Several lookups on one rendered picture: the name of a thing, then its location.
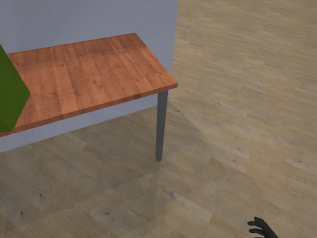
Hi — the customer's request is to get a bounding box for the robot right hand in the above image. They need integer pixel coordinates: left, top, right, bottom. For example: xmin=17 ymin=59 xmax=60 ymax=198
xmin=247 ymin=217 xmax=278 ymax=238

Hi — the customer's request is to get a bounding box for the carton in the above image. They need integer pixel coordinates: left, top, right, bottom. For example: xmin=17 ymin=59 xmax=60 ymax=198
xmin=0 ymin=44 xmax=31 ymax=133

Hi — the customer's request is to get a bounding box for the table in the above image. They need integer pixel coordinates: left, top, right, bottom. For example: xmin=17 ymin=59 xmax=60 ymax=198
xmin=0 ymin=33 xmax=178 ymax=162

